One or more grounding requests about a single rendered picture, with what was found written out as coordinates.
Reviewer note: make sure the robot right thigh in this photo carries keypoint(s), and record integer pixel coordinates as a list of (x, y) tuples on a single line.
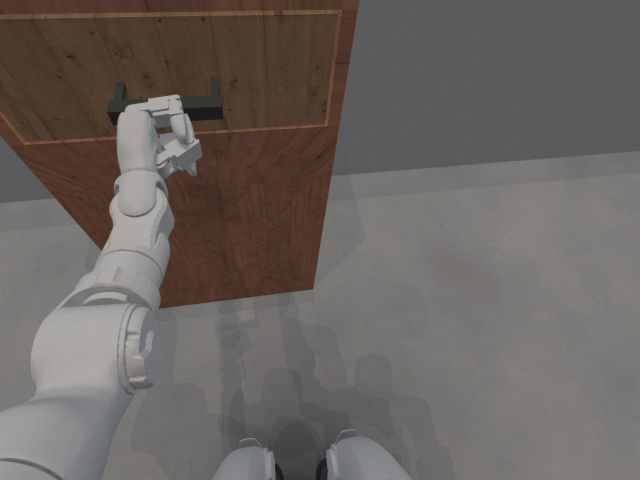
[(360, 458)]

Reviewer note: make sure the robot left hand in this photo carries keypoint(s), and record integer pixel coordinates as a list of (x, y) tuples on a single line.
[(138, 144)]

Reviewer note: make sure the drawer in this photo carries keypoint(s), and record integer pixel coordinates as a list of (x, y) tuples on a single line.
[(58, 71)]

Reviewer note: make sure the cabinet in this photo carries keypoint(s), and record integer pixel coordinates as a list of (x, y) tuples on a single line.
[(250, 222)]

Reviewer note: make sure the right robot shin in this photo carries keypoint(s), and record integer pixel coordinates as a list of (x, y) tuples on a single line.
[(345, 434)]

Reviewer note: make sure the robot left upper arm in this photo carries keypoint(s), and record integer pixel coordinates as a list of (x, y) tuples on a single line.
[(89, 362)]

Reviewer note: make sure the handle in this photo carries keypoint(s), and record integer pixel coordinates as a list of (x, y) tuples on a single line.
[(197, 107)]

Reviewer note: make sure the robot left forearm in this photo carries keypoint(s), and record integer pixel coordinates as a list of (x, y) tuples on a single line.
[(133, 262)]

